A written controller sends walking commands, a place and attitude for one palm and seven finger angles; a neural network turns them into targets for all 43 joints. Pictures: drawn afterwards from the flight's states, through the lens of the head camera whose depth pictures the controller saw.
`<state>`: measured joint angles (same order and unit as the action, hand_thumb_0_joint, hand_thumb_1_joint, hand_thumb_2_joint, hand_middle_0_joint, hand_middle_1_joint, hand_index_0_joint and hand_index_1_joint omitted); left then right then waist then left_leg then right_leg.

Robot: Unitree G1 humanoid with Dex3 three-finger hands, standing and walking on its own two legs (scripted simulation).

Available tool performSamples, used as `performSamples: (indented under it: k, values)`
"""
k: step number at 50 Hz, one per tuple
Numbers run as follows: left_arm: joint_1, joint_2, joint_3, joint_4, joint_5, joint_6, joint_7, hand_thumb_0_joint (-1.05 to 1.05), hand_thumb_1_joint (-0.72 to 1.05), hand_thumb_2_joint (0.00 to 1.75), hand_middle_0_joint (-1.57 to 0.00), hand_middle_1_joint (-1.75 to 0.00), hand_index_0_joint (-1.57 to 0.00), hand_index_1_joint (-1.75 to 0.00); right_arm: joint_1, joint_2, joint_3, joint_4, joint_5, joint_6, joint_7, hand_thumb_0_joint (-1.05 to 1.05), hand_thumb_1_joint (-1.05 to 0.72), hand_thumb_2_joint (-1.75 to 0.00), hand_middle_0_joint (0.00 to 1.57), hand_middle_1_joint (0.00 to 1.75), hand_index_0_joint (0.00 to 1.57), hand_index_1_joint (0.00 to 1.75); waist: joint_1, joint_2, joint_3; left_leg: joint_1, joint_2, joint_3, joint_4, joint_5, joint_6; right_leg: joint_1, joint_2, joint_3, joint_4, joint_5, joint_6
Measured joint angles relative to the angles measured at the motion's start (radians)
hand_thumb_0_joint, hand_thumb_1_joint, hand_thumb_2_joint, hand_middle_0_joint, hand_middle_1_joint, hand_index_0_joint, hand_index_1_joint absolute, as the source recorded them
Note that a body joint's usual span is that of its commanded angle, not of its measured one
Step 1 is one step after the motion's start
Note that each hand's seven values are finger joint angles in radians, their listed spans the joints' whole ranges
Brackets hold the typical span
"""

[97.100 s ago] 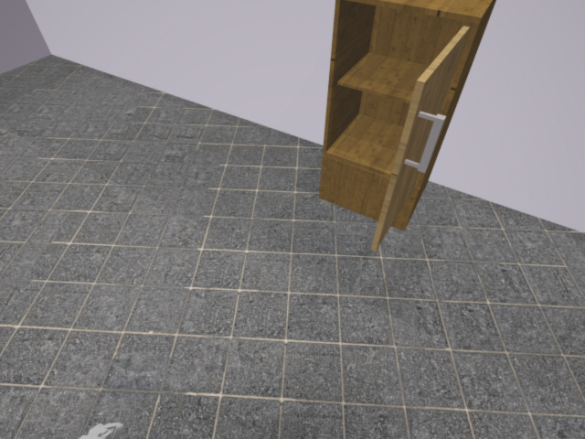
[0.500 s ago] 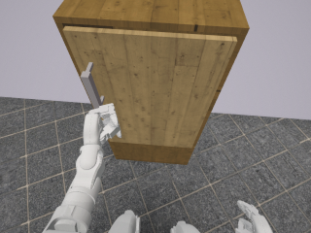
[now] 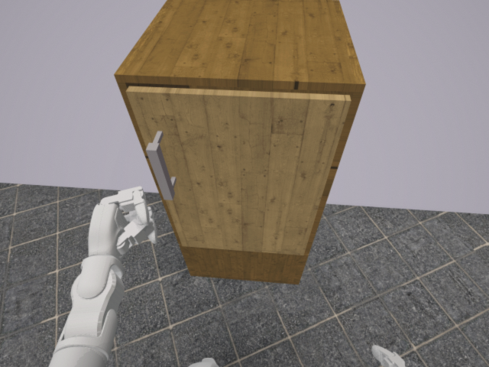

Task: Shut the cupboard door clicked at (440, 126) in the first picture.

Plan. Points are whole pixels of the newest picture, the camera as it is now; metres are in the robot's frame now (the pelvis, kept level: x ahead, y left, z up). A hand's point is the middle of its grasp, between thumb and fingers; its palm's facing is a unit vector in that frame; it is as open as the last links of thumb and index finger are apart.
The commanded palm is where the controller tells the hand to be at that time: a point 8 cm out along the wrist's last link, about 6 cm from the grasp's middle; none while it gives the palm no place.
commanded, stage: draw the hand back to the body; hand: left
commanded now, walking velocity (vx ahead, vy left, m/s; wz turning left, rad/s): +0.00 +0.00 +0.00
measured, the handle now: (164, 167) +0.52 +0.20 +0.00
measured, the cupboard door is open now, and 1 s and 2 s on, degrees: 0 0 0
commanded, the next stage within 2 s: step back with the hand held close in 1.18 s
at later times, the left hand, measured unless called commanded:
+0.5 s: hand (51, 242) +0.25 +0.25 +0.15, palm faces +0.27 -0.92 -0.29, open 3.9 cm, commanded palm +0.20 +0.30 +0.18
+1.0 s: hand out of the picture +0.21 +0.29 +0.20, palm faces +0.46 -0.79 -0.40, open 7.2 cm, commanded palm +0.16 +0.33 +0.23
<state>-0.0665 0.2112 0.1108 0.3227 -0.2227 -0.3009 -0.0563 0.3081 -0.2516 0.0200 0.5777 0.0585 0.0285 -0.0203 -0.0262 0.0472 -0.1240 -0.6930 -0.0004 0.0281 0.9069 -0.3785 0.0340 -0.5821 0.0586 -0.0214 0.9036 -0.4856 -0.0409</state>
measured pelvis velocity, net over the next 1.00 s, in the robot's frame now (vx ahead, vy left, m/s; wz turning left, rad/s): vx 0.02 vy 0.02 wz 0.02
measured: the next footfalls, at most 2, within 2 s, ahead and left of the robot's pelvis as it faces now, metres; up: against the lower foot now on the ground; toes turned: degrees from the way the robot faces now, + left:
none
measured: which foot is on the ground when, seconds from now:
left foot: down 0.00-1.00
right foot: down 0.00-1.00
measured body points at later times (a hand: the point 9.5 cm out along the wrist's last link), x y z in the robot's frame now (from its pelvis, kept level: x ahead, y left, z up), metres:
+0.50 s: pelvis +0.02 +0.03 +0.05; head +0.00 +0.02 +0.49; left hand +0.23 +0.30 +0.17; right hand +0.23 -0.17 -0.03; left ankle +0.04 +0.10 -0.69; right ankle -0.02 -0.09 -0.69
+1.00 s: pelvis +0.02 +0.02 +0.05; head +0.00 +0.00 +0.50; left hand +0.18 +0.33 +0.22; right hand +0.21 -0.20 -0.03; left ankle +0.04 +0.10 -0.69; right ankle -0.02 -0.09 -0.69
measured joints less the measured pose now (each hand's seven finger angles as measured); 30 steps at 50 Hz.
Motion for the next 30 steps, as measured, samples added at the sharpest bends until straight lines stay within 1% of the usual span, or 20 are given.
performSamples:
  k: [6, 7, 9, 11, 13, 16, 20, 25, 30]
  values:
    - [0.104, 0.017, -0.008, -0.126, -0.016, 0.034, -0.032, 0.01, 0.90, 0.90, -1.28, -1.48, -1.27, -1.47, -0.030, -0.027, -0.012, -0.016, 0.011, -0.040, -0.018, 0.01, -0.90, -0.90, 0.20, 0.30, 0.20, 0.30, 0.008, 0.005, 0.021, 0.068, -0.005, -0.007, -0.037, 0.014, 0.008, 0.078, -0.003, -0.005, -0.055, 0.021, 0.006]
    - [0.120, 0.025, -0.016, -0.154, 0.009, 0.049, -0.016, 0.01, 0.90, 0.90, -1.27, -1.46, -1.26, -1.46, -0.039, -0.026, -0.013, -0.018, 0.012, -0.041, -0.024, 0.01, -0.90, -0.90, 0.20, 0.30, 0.20, 0.30, 0.012, 0.004, 0.024, 0.083, -0.006, -0.005, -0.048, 0.017, 0.010, 0.093, -0.004, -0.003, -0.067, 0.025, 0.008]
    - [0.157, 0.048, -0.040, -0.217, 0.060, 0.098, 0.028, 0.01, 0.90, 0.90, -1.24, -1.43, -1.23, -1.43, -0.059, -0.019, -0.014, -0.023, 0.012, -0.031, -0.040, 0.01, -0.90, -0.90, 0.20, 0.30, 0.19, 0.30, 0.016, 0.003, 0.029, 0.126, -0.012, -0.003, -0.088, 0.032, 0.013, 0.135, -0.009, 0.001, -0.106, 0.041, 0.010]
    - [0.194, 0.066, -0.056, -0.273, 0.093, 0.143, 0.061, 0.01, 0.90, 0.90, -1.20, -1.39, -1.19, -1.39, -0.077, -0.010, -0.009, -0.030, 0.012, -0.025, -0.053, 0.01, -0.90, -0.90, 0.20, 0.30, 0.19, 0.30, 0.020, 0.004, 0.033, 0.170, -0.016, -0.001, -0.134, 0.049, 0.017, 0.180, -0.014, 0.004, -0.155, 0.060, 0.016]
    - [0.226, 0.079, -0.058, -0.318, 0.111, 0.177, 0.086, 0.01, 0.90, 0.90, -1.16, -1.34, -1.15, -1.34, -0.096, 0.000, -0.001, -0.037, 0.011, -0.021, -0.062, 0.01, -0.90, -0.90, 0.20, 0.30, 0.19, 0.30, 0.024, 0.004, 0.040, 0.215, -0.020, 0.001, -0.178, 0.066, 0.021, 0.226, -0.017, 0.008, -0.203, 0.080, 0.022]
    - [0.262, 0.091, -0.047, -0.372, 0.126, 0.218, 0.111, 0.01, 0.90, 0.90, -1.09, -1.27, -1.08, -1.26, -0.119, 0.013, 0.013, -0.045, 0.009, -0.022, -0.068, 0.01, -0.90, -0.90, 0.20, 0.30, 0.19, 0.30, 0.033, 0.005, 0.057, 0.280, -0.026, 0.002, -0.237, 0.087, 0.026, 0.293, -0.023, 0.011, -0.270, 0.106, 0.027]
    - [0.315, 0.098, -0.023, -0.450, 0.133, 0.260, 0.130, 0.01, 0.90, 0.90, -0.99, -1.15, -0.98, -1.15, -0.135, 0.027, 0.033, -0.047, 0.002, -0.031, -0.064, 0.01, -0.90, -0.90, 0.20, 0.30, 0.20, 0.30, 0.047, 0.008, 0.076, 0.357, -0.037, 0.003, -0.307, 0.109, 0.033, 0.375, -0.032, 0.014, -0.349, 0.135, 0.034]
    - [0.379, 0.104, 0.016, -0.537, 0.137, 0.293, 0.139, 0.01, 0.90, 0.90, -0.85, -1.01, -0.84, -1.00, -0.138, 0.036, 0.049, -0.037, -0.008, -0.043, -0.053, 0.01, -0.90, -0.90, 0.20, 0.30, 0.20, 0.30, 0.067, 0.012, 0.094, 0.430, -0.050, 0.003, -0.375, 0.130, 0.041, 0.451, -0.044, 0.016, -0.424, 0.160, 0.043]
    - [0.429, 0.121, 0.069, -0.616, 0.141, 0.312, 0.145, 0.01, 0.89, 0.90, -0.72, -0.86, -0.71, -0.86, -0.130, 0.037, 0.052, -0.017, -0.019, -0.058, -0.039, 0.01, -0.90, -0.90, 0.20, 0.30, 0.20, 0.30, 0.080, 0.015, 0.105, 0.475, -0.061, 0.002, -0.423, 0.146, 0.045, 0.498, -0.054, 0.016, -0.474, 0.176, 0.049]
